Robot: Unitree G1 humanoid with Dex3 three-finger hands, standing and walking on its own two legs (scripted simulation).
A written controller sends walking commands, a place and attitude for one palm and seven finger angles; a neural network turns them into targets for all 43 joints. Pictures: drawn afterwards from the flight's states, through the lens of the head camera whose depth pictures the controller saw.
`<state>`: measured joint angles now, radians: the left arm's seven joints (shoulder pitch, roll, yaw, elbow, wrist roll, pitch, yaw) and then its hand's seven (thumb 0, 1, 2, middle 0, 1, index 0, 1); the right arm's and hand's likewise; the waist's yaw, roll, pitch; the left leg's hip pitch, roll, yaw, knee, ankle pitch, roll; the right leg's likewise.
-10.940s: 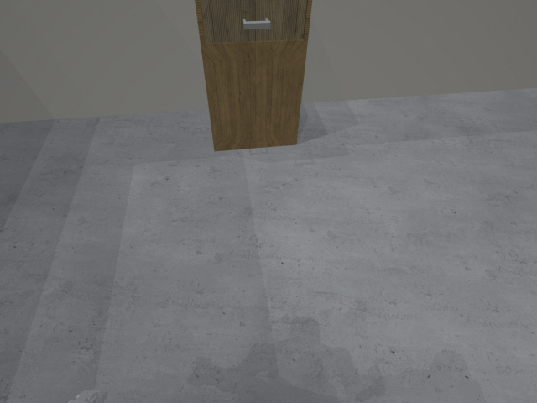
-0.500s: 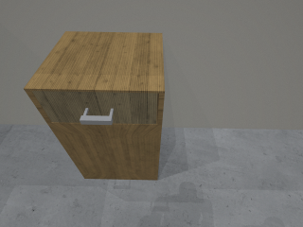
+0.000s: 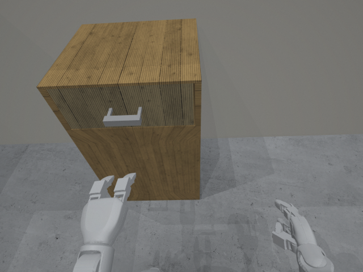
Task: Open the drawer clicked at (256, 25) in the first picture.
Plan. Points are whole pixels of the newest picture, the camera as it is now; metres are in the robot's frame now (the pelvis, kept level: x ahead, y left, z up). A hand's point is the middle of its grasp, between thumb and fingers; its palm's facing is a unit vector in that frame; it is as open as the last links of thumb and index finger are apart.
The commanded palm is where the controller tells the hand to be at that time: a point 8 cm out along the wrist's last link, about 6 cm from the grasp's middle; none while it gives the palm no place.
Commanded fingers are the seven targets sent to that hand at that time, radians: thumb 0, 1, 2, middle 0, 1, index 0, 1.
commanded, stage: raise the hand with hooked fingers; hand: left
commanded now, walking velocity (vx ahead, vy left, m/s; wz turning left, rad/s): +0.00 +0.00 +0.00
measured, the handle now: (124, 115) +0.56 +0.25 -0.01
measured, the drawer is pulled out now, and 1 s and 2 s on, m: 0.00 0.00 0.00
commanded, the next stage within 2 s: move the hooked fingers above the handle in 1.50 s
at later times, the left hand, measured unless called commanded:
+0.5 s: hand (84, 202) +0.25 +0.24 +0.03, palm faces +0.06 -0.12 -0.99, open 11.4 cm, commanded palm +0.22 +0.25 +0.10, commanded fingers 0.00 -0.17 0.44 -0.28 -0.99 -0.28 -0.99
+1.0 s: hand (63, 164) +0.30 +0.28 +0.10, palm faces +0.08 -0.08 -0.99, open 13.7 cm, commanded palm +0.27 +0.28 +0.17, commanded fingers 0.00 -0.50 0.30 -0.30 -1.20 -0.30 -1.20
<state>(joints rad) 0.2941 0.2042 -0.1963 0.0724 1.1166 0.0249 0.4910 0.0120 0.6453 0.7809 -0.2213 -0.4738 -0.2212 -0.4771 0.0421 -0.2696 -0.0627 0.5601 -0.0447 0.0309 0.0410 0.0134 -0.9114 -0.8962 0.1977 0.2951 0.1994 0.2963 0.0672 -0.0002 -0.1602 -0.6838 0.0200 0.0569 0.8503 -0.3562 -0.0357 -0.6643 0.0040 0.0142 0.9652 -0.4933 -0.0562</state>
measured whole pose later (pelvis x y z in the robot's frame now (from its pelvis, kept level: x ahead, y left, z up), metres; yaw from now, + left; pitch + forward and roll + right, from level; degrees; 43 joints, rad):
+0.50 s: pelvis -0.01 +0.03 +0.02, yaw +1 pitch +5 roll +0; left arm 0.13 0.29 -0.15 0.12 1.06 0.09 0.37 0.00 0.04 0.53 -0.28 -0.85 -0.28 -0.85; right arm 0.16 -0.22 -0.02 0.63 -0.04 0.10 -0.02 0.01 -0.90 -0.90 0.20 0.30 0.20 0.30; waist 0.05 0.05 -0.06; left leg -0.52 0.01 0.03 0.72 -0.28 0.01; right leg -0.45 -0.01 -0.01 0.75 -0.39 -0.01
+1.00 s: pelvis +0.01 +0.04 +0.04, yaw +2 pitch +2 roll +0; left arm -0.06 0.39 -0.12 0.11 0.99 0.14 0.18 0.00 -0.46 0.31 -0.32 -1.18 -0.32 -1.18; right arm 0.08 -0.22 0.00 0.63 -0.01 0.11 -0.04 0.01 -0.91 -0.90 0.20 0.30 0.20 0.30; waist 0.08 0.07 -0.02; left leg -0.34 -0.01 0.02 0.55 -0.23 0.01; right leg -0.27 -0.02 -0.02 0.57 -0.33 0.00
